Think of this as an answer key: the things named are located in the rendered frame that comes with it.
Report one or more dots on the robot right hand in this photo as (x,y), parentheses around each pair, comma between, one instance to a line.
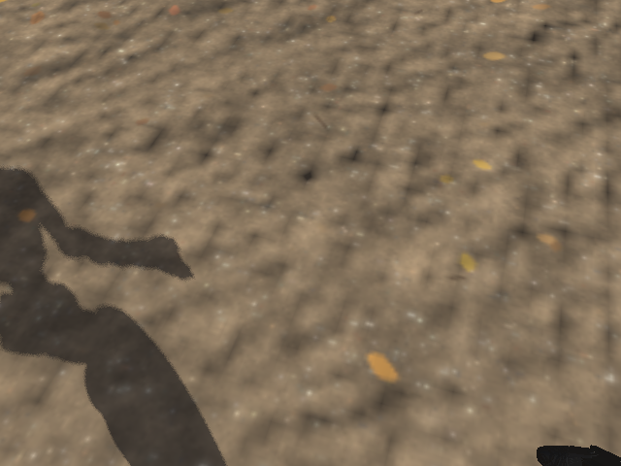
(576,456)

